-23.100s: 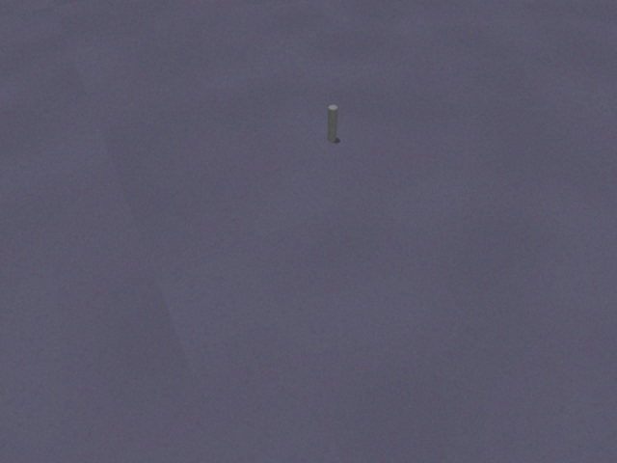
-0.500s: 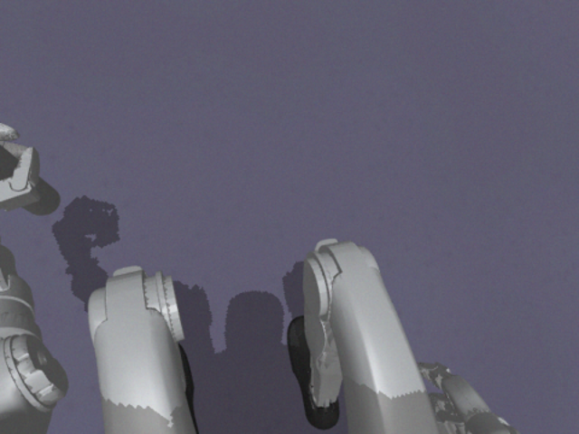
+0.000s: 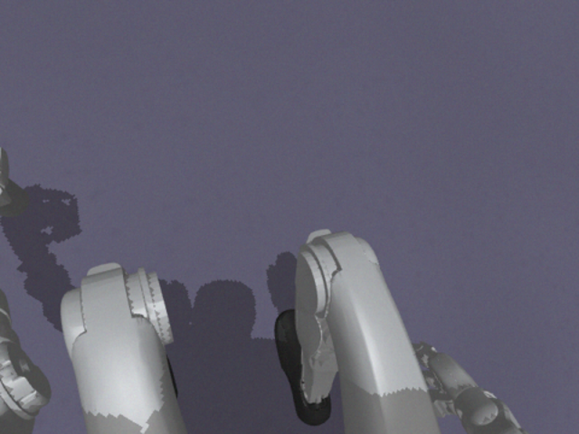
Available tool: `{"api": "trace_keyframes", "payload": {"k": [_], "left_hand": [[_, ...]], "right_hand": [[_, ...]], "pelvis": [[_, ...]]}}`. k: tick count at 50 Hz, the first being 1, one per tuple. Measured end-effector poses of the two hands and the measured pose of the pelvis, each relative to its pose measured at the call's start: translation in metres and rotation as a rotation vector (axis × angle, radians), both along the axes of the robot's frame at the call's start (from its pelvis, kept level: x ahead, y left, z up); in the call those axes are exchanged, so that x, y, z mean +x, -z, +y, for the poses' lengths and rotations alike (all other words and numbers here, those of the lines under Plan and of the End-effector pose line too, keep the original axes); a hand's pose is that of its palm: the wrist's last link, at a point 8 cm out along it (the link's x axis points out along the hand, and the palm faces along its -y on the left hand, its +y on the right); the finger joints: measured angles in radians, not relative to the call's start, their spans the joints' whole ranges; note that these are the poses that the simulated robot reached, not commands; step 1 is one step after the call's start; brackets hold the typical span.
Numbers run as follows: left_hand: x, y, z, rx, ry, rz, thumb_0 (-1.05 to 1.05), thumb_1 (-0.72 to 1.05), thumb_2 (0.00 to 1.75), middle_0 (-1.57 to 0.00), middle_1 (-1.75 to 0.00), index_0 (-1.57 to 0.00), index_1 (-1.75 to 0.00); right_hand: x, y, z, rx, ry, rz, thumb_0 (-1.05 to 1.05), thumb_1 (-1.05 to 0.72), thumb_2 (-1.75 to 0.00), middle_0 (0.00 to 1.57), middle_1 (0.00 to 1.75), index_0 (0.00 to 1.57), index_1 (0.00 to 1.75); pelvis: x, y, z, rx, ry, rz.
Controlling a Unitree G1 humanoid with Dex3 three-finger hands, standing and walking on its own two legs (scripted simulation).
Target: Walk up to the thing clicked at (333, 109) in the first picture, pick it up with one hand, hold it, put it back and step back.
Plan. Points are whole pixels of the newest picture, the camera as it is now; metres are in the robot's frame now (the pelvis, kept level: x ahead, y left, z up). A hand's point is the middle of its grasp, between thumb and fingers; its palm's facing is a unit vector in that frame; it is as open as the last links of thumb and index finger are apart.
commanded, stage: lower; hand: left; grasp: from the side
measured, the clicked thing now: out of the picture +0.44 +0.33 -0.12
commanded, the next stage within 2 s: loosen in 1.04 s
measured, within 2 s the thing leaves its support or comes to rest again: rests again in 0.74 s
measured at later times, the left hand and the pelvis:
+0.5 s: hand out of the picture +0.45 +0.32 -0.15, palm faces +0.38 -0.92 -0.02, open 5.8 cm; pelvis +0.00 +0.01 -0.01, yaw -3 degrees
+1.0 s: hand (11, 185) +0.45 +0.31 -0.18, palm faces +0.38 -0.93 -0.02, open 5.9 cm; pelvis -0.01 +0.01 -0.02, yaw -5 degrees
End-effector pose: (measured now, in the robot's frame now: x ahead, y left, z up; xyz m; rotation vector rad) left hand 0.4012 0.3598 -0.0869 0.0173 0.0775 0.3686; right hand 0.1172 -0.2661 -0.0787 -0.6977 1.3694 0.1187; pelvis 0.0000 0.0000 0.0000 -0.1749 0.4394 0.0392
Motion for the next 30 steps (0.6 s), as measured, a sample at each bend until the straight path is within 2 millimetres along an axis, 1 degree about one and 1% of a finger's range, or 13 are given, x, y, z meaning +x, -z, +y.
{"api": "trace_keyframes", "payload": {"k": [4,12,16,24,30], "left_hand": [[-0.001,0.009,0.001,-0.009,-0.006,0.008,0.02,0.07,1.13,-0.93,-1.12,-1.01,-1.12],[-0.003,0.040,-0.002,-0.023,-0.011,0.035,0.02,0.07,1.13,-0.94,-1.12,-1.01,-1.11],[-0.001,0.051,-0.004,-0.019,0.000,0.033,0.02,0.07,1.13,-0.94,-1.12,-1.01,-1.11],[0.006,0.061,-0.001,-0.018,-0.024,0.017,0.02,0.07,1.13,-0.94,-1.11,-1.02,-1.11],[0.006,0.067,-0.001,-0.011,-0.014,0.035,0.02,0.07,1.13,-0.94,-1.11,-1.02,-1.11]], "right_hand": [[-0.004,-0.001,0.001,-0.006,-0.011,0.016,0.00,-0.91,-0.90,0.21,0.30,0.20,0.30],[-0.007,-0.006,0.003,-0.040,-0.058,0.043,0.00,-0.92,-0.90,0.21,0.30,0.20,0.30],[-0.007,-0.009,0.002,-0.063,-0.091,0.060,0.00,-0.92,-0.90,0.21,0.30,0.20,0.30],[-0.004,-0.015,0.001,-0.096,-0.148,0.075,0.00,-0.92,-0.90,0.21,0.30,0.20,0.30],[-0.003,-0.017,0.002,-0.105,-0.180,0.074,0.00,-0.92,-0.90,0.21,0.30,0.20,0.30]], "pelvis": [[0.000,0.002,0.001,-0.006,0.004,-0.009],[-0.002,0.007,0.003,-0.023,0.015,-0.043],[-0.003,0.009,0.004,-0.031,0.019,-0.059],[-0.003,0.011,0.005,-0.050,0.028,-0.085],[-0.005,0.013,0.006,-0.061,0.035,-0.105]]}}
